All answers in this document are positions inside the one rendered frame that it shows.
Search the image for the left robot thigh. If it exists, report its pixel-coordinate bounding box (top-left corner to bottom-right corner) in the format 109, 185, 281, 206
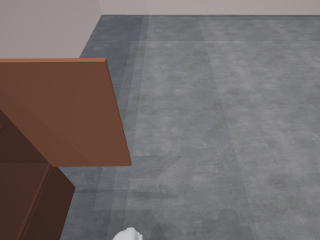
113, 229, 143, 240

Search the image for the cupboard door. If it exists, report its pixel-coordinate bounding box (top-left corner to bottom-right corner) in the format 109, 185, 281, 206
0, 58, 132, 167

